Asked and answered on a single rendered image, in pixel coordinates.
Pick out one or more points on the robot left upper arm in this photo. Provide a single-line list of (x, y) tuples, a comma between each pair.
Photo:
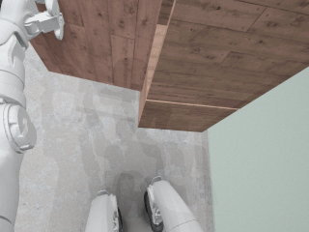
[(17, 135)]

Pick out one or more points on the right robot foot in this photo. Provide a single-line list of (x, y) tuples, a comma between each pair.
[(155, 227)]

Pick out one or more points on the robot left thigh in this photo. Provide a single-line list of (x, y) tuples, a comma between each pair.
[(103, 213)]

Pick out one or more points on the robot left forearm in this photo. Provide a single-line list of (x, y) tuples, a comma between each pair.
[(13, 45)]

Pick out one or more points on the cupboard door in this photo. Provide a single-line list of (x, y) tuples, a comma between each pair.
[(106, 41)]

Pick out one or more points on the left robot hand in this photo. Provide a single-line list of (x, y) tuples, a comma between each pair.
[(25, 15)]

